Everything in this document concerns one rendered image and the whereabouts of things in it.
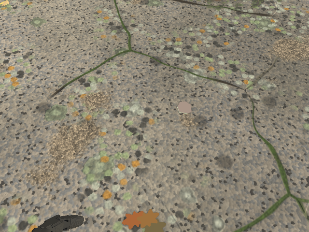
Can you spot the left robot hand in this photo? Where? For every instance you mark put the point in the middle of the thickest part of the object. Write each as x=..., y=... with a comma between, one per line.
x=60, y=223

